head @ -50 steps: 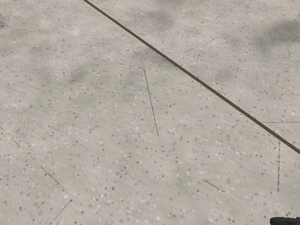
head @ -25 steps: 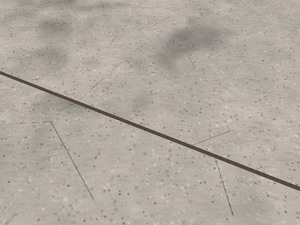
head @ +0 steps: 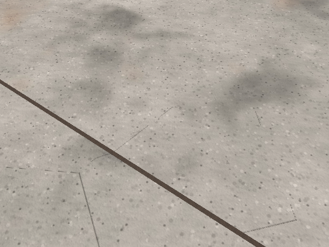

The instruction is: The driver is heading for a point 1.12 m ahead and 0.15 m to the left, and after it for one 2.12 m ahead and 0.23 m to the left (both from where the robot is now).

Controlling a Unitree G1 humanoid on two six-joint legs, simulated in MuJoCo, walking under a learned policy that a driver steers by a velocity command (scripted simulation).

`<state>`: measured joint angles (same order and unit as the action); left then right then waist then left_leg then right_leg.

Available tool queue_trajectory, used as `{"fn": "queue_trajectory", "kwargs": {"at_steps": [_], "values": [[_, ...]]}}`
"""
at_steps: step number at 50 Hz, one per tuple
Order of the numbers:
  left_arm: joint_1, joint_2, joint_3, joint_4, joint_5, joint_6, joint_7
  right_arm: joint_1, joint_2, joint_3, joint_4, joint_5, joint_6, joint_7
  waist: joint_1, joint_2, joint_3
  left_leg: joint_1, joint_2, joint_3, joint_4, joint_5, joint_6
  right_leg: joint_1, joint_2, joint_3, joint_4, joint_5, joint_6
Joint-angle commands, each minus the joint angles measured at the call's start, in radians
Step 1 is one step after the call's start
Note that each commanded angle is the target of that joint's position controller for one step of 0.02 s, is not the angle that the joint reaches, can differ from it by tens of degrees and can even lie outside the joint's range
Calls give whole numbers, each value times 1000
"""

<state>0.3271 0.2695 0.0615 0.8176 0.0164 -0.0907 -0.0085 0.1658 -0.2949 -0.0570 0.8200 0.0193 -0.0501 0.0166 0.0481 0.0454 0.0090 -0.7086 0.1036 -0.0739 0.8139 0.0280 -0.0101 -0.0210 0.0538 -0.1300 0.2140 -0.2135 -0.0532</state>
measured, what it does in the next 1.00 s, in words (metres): walks ahead: left foot, then right foot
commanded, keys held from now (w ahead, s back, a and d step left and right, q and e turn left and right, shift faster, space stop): w+q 0.26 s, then w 0.42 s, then no key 0.32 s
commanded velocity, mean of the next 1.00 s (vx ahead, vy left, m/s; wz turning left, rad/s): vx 0.43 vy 0.00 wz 0.23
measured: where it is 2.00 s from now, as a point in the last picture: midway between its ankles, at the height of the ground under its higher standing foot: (157, 226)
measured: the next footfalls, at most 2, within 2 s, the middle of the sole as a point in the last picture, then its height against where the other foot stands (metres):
left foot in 0.20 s outside the picture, level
right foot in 0.70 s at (184, 218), level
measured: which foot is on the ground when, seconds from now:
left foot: up 0.00-0.18, down 0.20-0.72, up 0.74-1.00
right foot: down 0.00-0.22, up 0.24-0.68, down 0.70-1.00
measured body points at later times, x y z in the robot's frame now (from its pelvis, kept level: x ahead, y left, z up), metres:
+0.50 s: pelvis +0.29 +0.07 +0.00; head +0.32 +0.09 +0.45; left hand +0.40 +0.37 -0.10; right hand +0.42 -0.18 -0.11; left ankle +0.24 +0.14 -0.75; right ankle +0.48 -0.08 -0.68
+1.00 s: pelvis +0.54 +0.06 +0.00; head +0.58 +0.05 +0.45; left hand +0.57 +0.33 -0.12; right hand +0.74 -0.17 -0.12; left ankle +0.56 +0.23 -0.71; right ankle +0.59 -0.02 -0.75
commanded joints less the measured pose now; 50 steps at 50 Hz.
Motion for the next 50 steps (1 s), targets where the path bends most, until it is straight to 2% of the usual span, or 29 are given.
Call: {"fn": "queue_trajectory", "kwargs": {"at_steps": [1, 5, 7, 8, 9, 10, 11, 12, 13, 14, 15, 16, 17, 20, 25, 28, 31, 33, 34, 35, 36, 37, 38, 39, 40, 41, 44, 47, 50], "values": [[-37, 155, 37, -47, -8, -15, 13, -93, -26, 4, -83, -2, -12, 17, 9, -79, 70, 45, -2, 34, -121, 106, 13, -66, -283, 37, -120, 268, -119], [11, 174, 47, -9, -24, 17, 19, -173, -31, 6, -144, -1, -12, 41, 30, -77, 89, -15, -22, 78, -204, -18, 54, 112, -331, 2, -39, 394, -99], [-5, 197, 53, -10, -29, 35, 28, -153, -53, -5, -164, -1, -10, 52, 0, -108, 52, 55, -68, 134, -212, -127, 87, 157, -337, -27, 69, 688, -75], [-13, 211, 57, -14, -29, 44, 35, -105, -74, -17, -162, -1, -6, 53, -31, -133, 7, 136, -107, 168, -202, -182, 107, 167, -333, -40, 162, 870, -61], [-26, 217, 58, -18, -28, 54, 41, 7, -110, -39, -140, 1, -4, 50, -97, -136, -60, 287, -149, 188, -219, -194, 134, 138, -314, -60, 324, 971, -41], [-32, 209, 51, -27, -28, 56, 48, 168, -172, -72, -103, 3, -1, 36, -181, -103, -145, 549, -164, 148, -276, -139, 176, 4, -273, -79, 553, 881, -3], [42, 119, 20, -69, -1, 36, 41, 277, -291, -107, -88, 2, 7, 14, -165, 108, -267, 949, 82, -266, -274, -150, 319, -396, -164, -78, 934, 336, 60], [43, 66, -7, -89, -2, -5, 23, 253, -287, -94, -112, 10, -1, 16, -127, 167, -395, 1129, 241, -753, -456, -278, 460, -664, 17, 128, 1169, -373, 87], [-74, 147, 15, -111, -43, -37, 5, 253, -211, -71, -114, 0, -7, 16, -181, 76, -332, 1100, 215, -658, -501, -310, 400, -775, -50, 243, 1200, -328, 59], [-118, 148, 11, -124, -61, -52, -1, 209, -166, -60, -113, -2, -12, 13, -160, 30, -212, 968, 183, -502, -505, -264, 354, -792, -100, 223, 1135, -242, 37], [-123, 140, 12, -115, -44, -55, 4, 141, -133, -48, -122, -3, -13, 12, -112, -41, -123, 807, 143, -387, -515, -167, 319, -747, -145, 207, 1033, -176, 37], [-116, 150, 21, -104, -24, -46, 9, 86, -93, -34, -136, -11, -15, 8, -78, -28, -80, 687, 112, -305, -537, -60, 301, -675, -177, 202, 960, -134, 45], [-95, 146, 24, -98, -19, -31, 7, 61, -81, -28, -148, -23, -15, 6, -52, -2, -65, 604, 93, -270, -563, -1, 299, -610, -188, 201, 935, -109, 54], [-79, 104, 16, -95, -10, 0, 11, 67, -114, -35, -134, -20, -27, -2, -32, 4, -41, 500, 70, -166, -616, 126, 307, -578, -190, 171, 825, -29, 96], [-248, 67, -3, -134, -15, -6, 3, 122, -135, -37, -99, -10, -26, -19, -99, 14, 3, 493, 9, -48, -633, 51, 235, -547, -152, 144, 463, 306, 106], [-322, 74, -4, -153, -28, -15, -11, 175, -145, -38, -67, -5, -22, -17, -133, 24, 28, 558, 51, -82, -625, -38, 230, -546, -128, 147, 360, 359, 90], [-343, 97, 2, -171, -26, -23, -26, 198, -151, -43, -43, -1, -11, -22, -124, 30, 41, 686, 113, -123, -562, 11, 213, -590, -120, 164, 300, 261, 48], [-292, 117, 10, -162, -25, -26, -30, 189, -160, -48, -36, -2, -2, -27, -89, 49, 23, 735, 127, -129, -501, 138, 191, -530, -103, 150, 283, 177, 17], [-211, 136, 21, -140, -23, -27, -27, 167, -162, -47, -39, -2, 3, -28, -39, 49, -22, 733, 100, -105, -408, 295, 172, -412, -73, 119, 259, 164, -6], [-79, 179, 41, -103, -10, -29, -21, 161, -135, -36, -45, -10, 7, -29, 23, 23, -119, 683, 34, -61, -221, 373, 137, -204, -85, 124, 263, 242, -41], [53, 255, 55, -92, 13, -30, -18, 209, -80, -14, -69, -36, 5, -33, 42, -113, -286, 471, -63, -16, 92, 106, 83, 115, -280, 342, 326, 439, -125], [94, 277, 61, -62, 10, -21, -25, 349, -6, 6, -51, -21, -10, -28, -5, -389, -396, 158, -223, -16, 406, -619, 17, 366, -460, 744, 217, 438, -277], [92, 187, 37, -73, -16, -18, -28, 299, -108, -12, -35, -8, -17, -26, 36, -251, -365, 80, -183, -120, 505, -661, 16, 341, -439, 752, 180, 392, -250], [8, 156, 24, -85, -18, -15, -24, 199, -138, -22, -60, 5, -17, -25, 32, -171, -233, 38, -140, -91, 509, -594, 12, 216, -414, 589, 183, 479, -217], [-61, 133, 14, -92, -11, -10, -23, 140, -132, -20, -71, -5, -13, -29, 7, -87, -159, 59, -93, -46, 461, -534, 2, 88, -370, 478, 173, 615, -198], [-103, 112, 7, -90, -9, -8, -22, 117, -122, -24, -79, -17, -5, -32, -21, -73, -113, 96, -58, -29, 395, -493, -5, -13, -342, 412, 156, 691, -188], [-160, 79, -8, -67, 6, -12, -21, 175, -52, -13, -59, -14, 27, -39, -87, -140, -112, 262, -29, -9, 215, -420, -30, -165, -277, 283, 99, 790, -181], [-195, 119, 2, -44, 3, -1, -10, 148, -30, -3, -61, -24, 41, -50, -93, -150, -133, 347, -30, 16, 9, -313, -48, -204, -255, 207, 85, 814, -179], [-176, 132, 3, -9, -1, 19, -3, 93, -50, -8, -58, -21, 51, -51, -65, -143, -138, 398, -38, 26, -104, -193, -47, -196, -251, 194, 71, 675, -164]]}}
